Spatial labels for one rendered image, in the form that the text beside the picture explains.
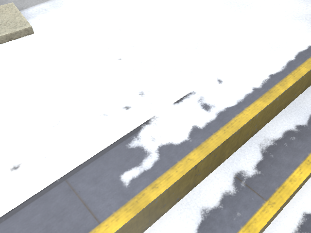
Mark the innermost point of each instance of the stairs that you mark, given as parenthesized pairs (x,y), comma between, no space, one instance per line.
(256,181)

